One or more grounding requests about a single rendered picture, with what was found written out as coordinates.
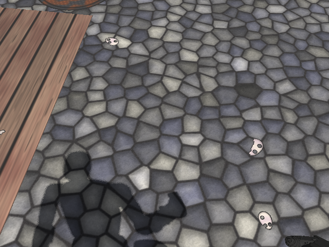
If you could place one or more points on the right robot hand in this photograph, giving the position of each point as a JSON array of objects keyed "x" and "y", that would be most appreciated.
[{"x": 306, "y": 241}]

